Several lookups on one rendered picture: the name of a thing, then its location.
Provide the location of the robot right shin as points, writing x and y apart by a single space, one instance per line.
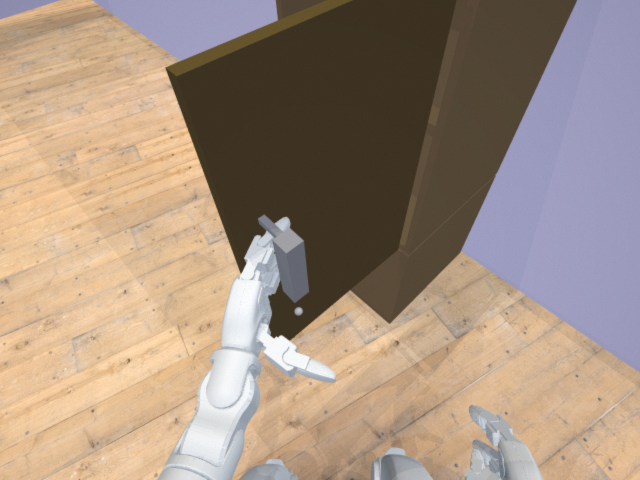
397 451

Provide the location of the left robot forearm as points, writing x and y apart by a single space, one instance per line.
212 443

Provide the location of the robot left hand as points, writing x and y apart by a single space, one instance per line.
248 304

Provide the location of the robot right hand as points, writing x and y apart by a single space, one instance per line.
513 461

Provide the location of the right robot thigh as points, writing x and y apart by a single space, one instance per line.
398 467

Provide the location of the cupboard door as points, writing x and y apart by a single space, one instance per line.
319 117

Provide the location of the handle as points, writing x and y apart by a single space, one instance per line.
291 260

